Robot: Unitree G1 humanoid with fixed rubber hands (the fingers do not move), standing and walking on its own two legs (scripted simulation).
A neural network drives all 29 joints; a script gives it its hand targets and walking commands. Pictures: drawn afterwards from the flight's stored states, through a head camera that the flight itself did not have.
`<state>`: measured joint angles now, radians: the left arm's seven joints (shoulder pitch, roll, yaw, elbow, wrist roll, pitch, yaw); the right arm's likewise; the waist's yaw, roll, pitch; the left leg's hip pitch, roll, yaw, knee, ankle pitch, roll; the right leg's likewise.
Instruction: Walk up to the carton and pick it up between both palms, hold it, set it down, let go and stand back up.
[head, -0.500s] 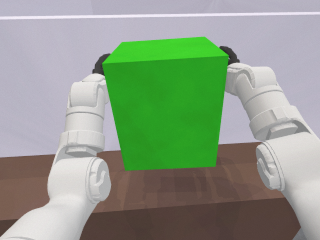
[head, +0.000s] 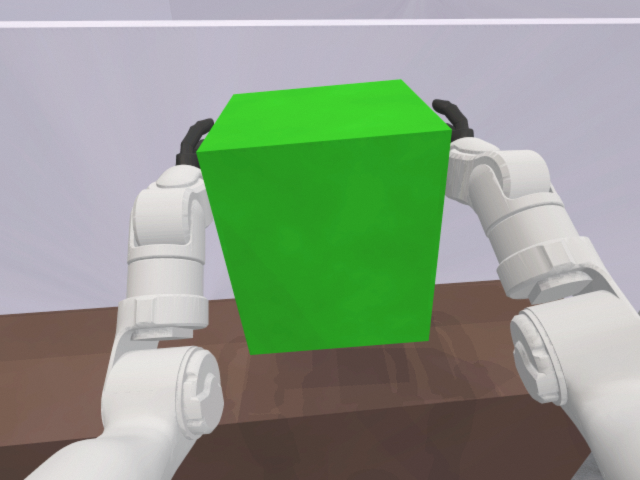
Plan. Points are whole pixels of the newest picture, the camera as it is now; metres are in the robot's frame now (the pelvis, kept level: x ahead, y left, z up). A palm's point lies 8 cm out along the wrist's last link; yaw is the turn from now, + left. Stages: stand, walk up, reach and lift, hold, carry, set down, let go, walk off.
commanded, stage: hold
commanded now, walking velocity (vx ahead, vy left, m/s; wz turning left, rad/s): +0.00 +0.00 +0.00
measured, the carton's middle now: (327, 213) +0.36 +0.00 +0.24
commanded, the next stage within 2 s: none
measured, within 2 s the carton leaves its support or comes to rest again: neither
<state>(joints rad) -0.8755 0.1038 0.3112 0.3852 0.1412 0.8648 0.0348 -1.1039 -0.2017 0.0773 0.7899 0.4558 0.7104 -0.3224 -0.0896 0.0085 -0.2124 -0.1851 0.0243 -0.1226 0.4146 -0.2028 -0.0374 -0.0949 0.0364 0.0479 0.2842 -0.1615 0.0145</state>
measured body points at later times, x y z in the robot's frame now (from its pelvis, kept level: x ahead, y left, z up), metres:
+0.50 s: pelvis -0.01 -0.01 +0.00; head -0.11 +0.01 +0.44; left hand +0.38 +0.15 +0.30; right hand +0.37 -0.16 +0.32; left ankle +0.02 +0.14 -0.75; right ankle +0.00 -0.13 -0.75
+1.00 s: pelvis +0.00 +0.00 +0.00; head -0.10 +0.01 +0.44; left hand +0.38 +0.16 +0.29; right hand +0.38 -0.15 +0.30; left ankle +0.02 +0.14 -0.75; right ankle +0.00 -0.13 -0.75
